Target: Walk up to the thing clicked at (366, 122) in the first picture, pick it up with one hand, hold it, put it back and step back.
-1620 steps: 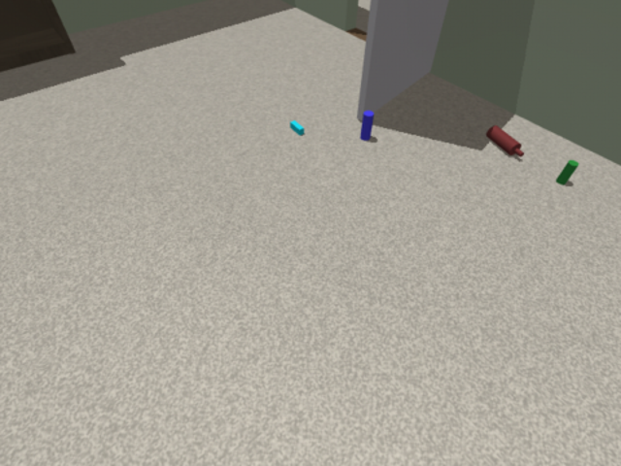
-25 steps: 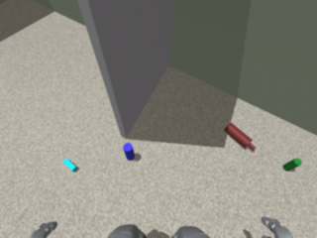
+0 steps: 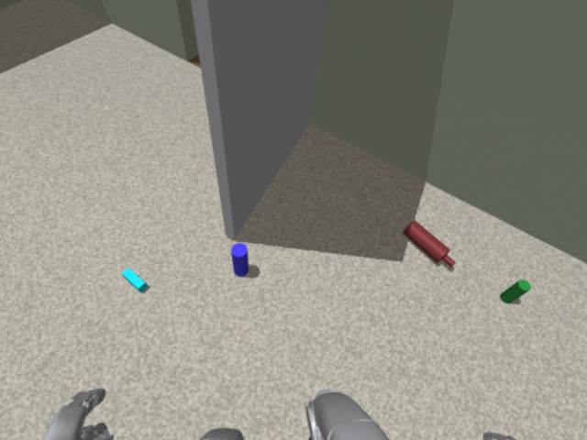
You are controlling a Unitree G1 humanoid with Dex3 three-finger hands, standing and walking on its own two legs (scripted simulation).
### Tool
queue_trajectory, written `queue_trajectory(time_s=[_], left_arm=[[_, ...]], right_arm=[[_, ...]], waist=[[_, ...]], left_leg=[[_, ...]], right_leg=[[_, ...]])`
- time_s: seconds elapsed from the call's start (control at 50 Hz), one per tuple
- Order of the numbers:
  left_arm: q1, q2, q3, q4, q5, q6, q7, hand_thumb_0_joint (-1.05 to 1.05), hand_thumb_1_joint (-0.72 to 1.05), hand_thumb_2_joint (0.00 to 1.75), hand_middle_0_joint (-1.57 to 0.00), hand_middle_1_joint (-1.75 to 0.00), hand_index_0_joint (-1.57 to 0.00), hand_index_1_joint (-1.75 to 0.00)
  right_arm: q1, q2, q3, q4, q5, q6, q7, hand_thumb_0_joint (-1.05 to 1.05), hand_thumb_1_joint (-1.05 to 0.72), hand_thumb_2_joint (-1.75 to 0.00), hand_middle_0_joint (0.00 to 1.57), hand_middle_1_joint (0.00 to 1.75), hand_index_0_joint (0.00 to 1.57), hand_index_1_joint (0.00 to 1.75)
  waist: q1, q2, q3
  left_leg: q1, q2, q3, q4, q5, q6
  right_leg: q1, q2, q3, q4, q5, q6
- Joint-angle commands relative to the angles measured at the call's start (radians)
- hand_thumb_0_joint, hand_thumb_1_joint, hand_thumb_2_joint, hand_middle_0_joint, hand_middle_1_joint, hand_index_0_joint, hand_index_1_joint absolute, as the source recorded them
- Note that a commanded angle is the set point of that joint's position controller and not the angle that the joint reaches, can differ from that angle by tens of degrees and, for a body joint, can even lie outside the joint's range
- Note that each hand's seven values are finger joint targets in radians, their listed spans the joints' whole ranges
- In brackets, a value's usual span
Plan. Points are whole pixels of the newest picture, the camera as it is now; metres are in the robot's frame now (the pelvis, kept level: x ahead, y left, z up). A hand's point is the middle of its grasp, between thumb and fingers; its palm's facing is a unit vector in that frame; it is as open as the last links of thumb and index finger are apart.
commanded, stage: step back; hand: left
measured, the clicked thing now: (240, 260) +0.72 +0.14 -0.69
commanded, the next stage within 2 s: stand in 1.98 s
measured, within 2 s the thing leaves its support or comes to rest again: neither
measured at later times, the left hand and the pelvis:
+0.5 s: hand out of the picture -0.06 +0.21 -0.13, palm faces -0.08 -0.90 -0.42, open 7.4 cm; pelvis -0.16 -0.05 +0.00, yaw -4 degrees
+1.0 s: hand out of the picture -0.24 +0.19 -0.16, palm faces -0.08 -0.92 -0.39, open 7.4 cm; pelvis -0.33 -0.08 -0.01, yaw -5 degrees
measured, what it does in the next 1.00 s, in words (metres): walks backwards: right foot, then left foot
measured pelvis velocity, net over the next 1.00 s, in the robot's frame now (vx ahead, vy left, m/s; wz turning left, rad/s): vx -0.33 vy -0.08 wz -0.09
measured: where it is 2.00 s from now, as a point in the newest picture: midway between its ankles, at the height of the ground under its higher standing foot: outside the picture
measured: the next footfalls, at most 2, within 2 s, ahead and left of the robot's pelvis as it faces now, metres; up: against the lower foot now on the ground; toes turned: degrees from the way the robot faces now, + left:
right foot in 0.28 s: -0.11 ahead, -0.17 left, +0.00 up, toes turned -2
left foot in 0.64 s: -0.18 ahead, +0.05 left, +0.00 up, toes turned -1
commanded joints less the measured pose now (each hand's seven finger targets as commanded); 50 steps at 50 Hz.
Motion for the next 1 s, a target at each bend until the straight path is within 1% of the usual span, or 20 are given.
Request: queue_trajectory(time_s=[0.0, 0.14, 0.2, 0.26, 0.28, 0.3, 0.32, 0.34, 0.4, 0.48, 0.52, 0.58, 0.62, 0.66, 0.68, 0.7, 0.76, 0.84, 0.9, 0.98], left_arm=[[0.098, 0.193, 0.071, -0.058, -0.01, -0.027, 0.001, 0.0, 0.9, 0.9, -0.2, -0.3, -0.2, -0.3], [0.077, 0.176, 0.054, -0.084, -0.002, -0.042, -0.001, 0.0, 0.9, 0.9, -0.2, -0.3, -0.2, -0.3], [0.091, 0.18, 0.055, -0.053, -0.003, -0.048, -0.008, 0.0, 0.9, 0.9, -0.2, -0.3, -0.2, -0.3], [0.25, 0.18, 0.059, 0.028, 0.004, -0.053, -0.012, 0.0, 0.9, 0.9, -0.2, -0.3, -0.2, -0.3], [0.241, 0.221, 0.069, 0.025, 0.017, -0.057, -0.011, 0.0, 0.9, 0.9, -0.2, -0.3, -0.2, -0.3], [0.215, 0.312, 0.092, 0.002, 0.023, -0.056, -0.014, 0.0, 0.9, 0.9, -0.2, -0.3, -0.2, -0.3], [0.094, 0.419, 0.108, -0.049, 0.028, -0.05, -0.011, 0.0, 0.9, 0.9, -0.2, -0.3, -0.2, -0.3], [0.02, 0.386, 0.099, -0.077, 0.022, -0.053, -0.005, 0.0, 0.9, 0.9, -0.2, -0.3, -0.2, -0.3], [-0.067, 0.23, 0.063, -0.099, 0.016, -0.059, 0.005, 0.0, 0.9, 0.9, -0.2, -0.3, -0.2, -0.3], [0.081, 0.2, 0.062, -0.093, 0.022, -0.055, 0.017, 0.0, 0.9, 0.9, -0.2, -0.3, -0.2, -0.3], [0.069, 0.209, 0.068, -0.106, 0.023, -0.05, 0.027, 0.0, 0.9, 0.9, -0.2, -0.3, -0.2, -0.3], [0.042, 0.217, 0.062, -0.127, 0.005, -0.037, 0.026, 0.0, 0.9, 0.9, -0.2, -0.3, -0.2, -0.3], [0.012, 0.204, 0.044, -0.14, -0.004, -0.022, 0.015, 0.0, 0.9, 0.9, -0.2, -0.3, -0.2, -0.3], [0.032, 0.15, 0.028, -0.139, -0.015, -0.022, 0.015, 0.0, 0.9, 0.9, -0.2, -0.3, -0.2, -0.3], [-0.021, 0.198, 0.046, -0.143, -0.007, -0.019, 0.028, 0.0, 0.9, 0.9, -0.2, -0.3, -0.2, -0.3], [-0.019, 0.229, 0.055, -0.121, -0.003, -0.018, 0.027, 0.0, 0.9, 0.9, -0.2, -0.3, -0.2, -0.3], [0.069, 0.201, 0.052, -0.07, -0.017, -0.019, 0.013, 0.0, 0.9, 0.9, -0.2, -0.3, -0.2, -0.3], [0.069, 0.17, 0.043, -0.054, -0.008, -0.048, 0.005, 0.0, 0.9, 0.9, -0.2, -0.3, -0.2, -0.3], [0.085, 0.176, 0.025, -0.023, -0.007, -0.08, -0.001, 0.0, 0.9, 0.9, -0.2, -0.3, -0.2, -0.3], [0.231, 0.196, 0.044, 0.116, 0.007, -0.114, 0.011, 0.0, 0.9, 0.9, -0.2, -0.3, -0.2, -0.3]], right_arm=[[-0.133, -0.254, -0.077, -0.122, -0.004, -0.04, -0.026, 0.0, -0.9, -0.9, 0.2, 0.3, 0.2, 0.3], [-0.007, -0.283, -0.095, -0.135, 0.011, -0.032, -0.033, 0.0, -0.9, -0.9, 0.2, 0.3, 0.2, 0.3], [-0.026, -0.299, -0.097, -0.149, 0.003, -0.015, -0.027, 0.0, -0.9, -0.9, 0.2, 0.3, 0.2, 0.3], [-0.081, -0.309, -0.091, -0.166, 0.022, 0.004, -0.023, 0.0, -0.9, -0.9, 0.2, 0.3, 0.2, 0.3], [-0.094, -0.272, -0.08, -0.175, 0.027, 0.006, -0.021, 0.0, -0.9, -0.9, 0.2, 0.3, 0.2, 0.3], [-0.111, -0.215, -0.068, -0.195, 0.038, 0.005, -0.025, 0.0, -0.9, -0.9, 0.2, 0.3, 0.2, 0.3], [-0.13, -0.234, -0.081, -0.193, 0.034, 0.005, -0.049, 0.0, -0.9, -0.9, 0.2, 0.3, 0.2, 0.3], [-0.097, -0.27, -0.095, -0.165, 0.036, 0.005, -0.052, 0.0, -0.9, -0.9, 0.2, 0.3, 0.2, 0.3], [-0.004, -0.232, -0.067, -0.103, 0.046, 0.001, -0.041, 0.0, -0.9, -0.9, 0.2, 0.3, 0.2, 0.3], [-0.024, -0.195, -0.041, -0.119, 0.041, -0.022, -0.048, 0.0, -0.9, -0.9, 0.2, 0.3, 0.2, 0.3], [-0.012, -0.187, -0.044, -0.126, 0.03, -0.028, -0.049, 0.0, -0.9, -0.9, 0.2, 0.3, 0.2, 0.3], [0.066, -0.19, -0.053, -0.101, 0.017, -0.033, -0.04, 0.0, -0.9, -0.9, 0.2, 0.3, 0.2, 0.3], [0.104, -0.211, -0.071, -0.074, 0.01, -0.031, -0.037, 0.0, -0.9, -0.9, 0.2, 0.3, 0.2, 0.3], [0.029, -0.358, -0.096, -0.101, -0.005, -0.024, -0.03, 0.0, -0.9, -0.9, 0.2, 0.3, 0.2, 0.3], [0.019, -0.415, -0.108, -0.124, -0.003, -0.026, -0.029, 0.0, -0.9, -0.9, 0.2, 0.3, 0.2, 0.3], [-0.027, -0.381, -0.104, -0.126, -0.003, -0.03, -0.036, 0.0, -0.9, -0.9, 0.2, 0.3, 0.2, 0.3], [-0.101, -0.264, -0.07, -0.143, -0.003, -0.03, -0.042, 0.0, -0.9, -0.9, 0.2, 0.3, 0.2, 0.3], [-0.037, -0.237, -0.069, -0.121, 0.002, -0.023, -0.025, 0.0, -0.9, -0.9, 0.2, 0.3, 0.2, 0.3], [-0.021, -0.267, -0.082, -0.117, -0.003, -0.013, -0.009, 0.0, -0.9, -0.9, 0.2, 0.3, 0.2, 0.3], [-0.057, -0.25, -0.076, -0.105, 0.001, 0.023, 0.004, 0.0, -0.9, -0.9, 0.2, 0.3, 0.2, 0.3]], waist=[[0.089, 0.154, -0.111], [-0.005, 0.23, -0.235], [-0.008, 0.257, -0.257], [0.063, 0.227, -0.29], [0.066, 0.134, -0.259], [0.076, -0.122, -0.197], [0.101, -0.314, -0.146], [0.065, -0.28, -0.083], [-0.017, -0.115, -0.089], [0.076, -0.144, -0.176], [0.077, -0.162, -0.213], [0.048, -0.151, -0.267], [0.026, -0.077, -0.28], [0.048, 0.271, -0.237], [-0.013, 0.291, -0.234], [0.007, 0.241, -0.182], [0.078, 0.131, -0.173], [0.024, 0.194, -0.179], [-0.019, 0.266, -0.247], [0.055, 0.151, -0.225]], left_leg=[[-0.029, 0.216, -0.155, -0.253, 0.343, 0.143], [0.241, 0.275, -0.158, -0.131, 0.45, 0.226], [0.145, 0.243, -0.133, -0.093, 0.379, 0.194], [0.016, 0.221, -0.113, -0.019, 0.295, 0.134], [-0.112, 0.161, -0.089, 0.053, 0.168, 0.081], [-0.296, -0.028, -0.035, 0.216, -0.11, 0.008], [-0.244, -0.078, -0.036, 0.448, -0.326, -0.027], [-0.182, -0.038, -0.106, 0.566, -0.313, -0.025], [-0.257, -0.118, -0.111, 0.59, -0.158, -0.018], [-0.324, -0.098, -0.041, 0.411, -0.196, -0.041], [-0.301, -0.043, -0.03, 0.269, -0.235, -0.044], [-0.134, -0.018, 0.029, -0.032, -0.092, -0.023], [0.035, -0.012, 0.01, -0.227, 0.191, -0.003], [0.144, 0.329, -0.421, -0.264, 0.41, 0.169], [-0.03, 0.448, -0.521, -0.269, 0.413, 0.292], [-0.124, 0.448, -0.502, -0.279, 0.372, 0.3], [-0.033, 0.255, -0.178, -0.194, 0.487, 0.199], [0.078, 0.204, -0.135, -0.184, 0.282, 0.188], [0.16, 0.203, -0.14, -0.195, -0.049, 0.196], [-0.086, 0.139, -0.058, 0.015, -0.133, 0.115]], right_leg=[[-0.01, 0.028, 0.075, 0.264, 0.054, 0.0], [0.019, -0.068, 0.005, -0.104, -0.03, 0.062], [0.168, -0.093, -0.087, -0.354, 0.007, 0.042], [0.353, -0.085, -0.145, -0.647, 0.225, 0.0], [0.374, -0.146, -0.018, -0.648, 0.234, -0.029], [0.335, -0.326, 0.264, -0.69, 0.246, -0.11], [0.086, -0.496, 0.445, -0.77, 0.23, -0.268], [-0.048, -0.519, 0.446, -0.796, 0.219, -0.283], [0.148, -0.284, 0.052, -0.621, 0.525, -0.147], [0.437, -0.278, 0.043, -0.533, 0.722, -0.172], [0.512, -0.343, 0.081, -0.509, 0.775, -0.206], [0.482, -0.347, 0.075, -0.414, 0.783, -0.178], [0.332, -0.287, 0.035, -0.349, 0.615, -0.11], [-0.033, -0.039, -0.107, -0.097, -0.067, -0.017], [0.059, -0.05, -0.005, 0.092, -0.192, -0.003], [0.097, -0.066, 0.052, 0.2, -0.156, -0.004], [0.017, -0.007, 0.057, 0.279, -0.019, -0.004], [0.047, -0.051, -0.026, -0.004, -0.005, 0.035], [0.119, -0.092, -0.106, -0.334, -0.03, 0.041], [0.408, -0.084, -0.107, -0.742, 0.135, -0.016]])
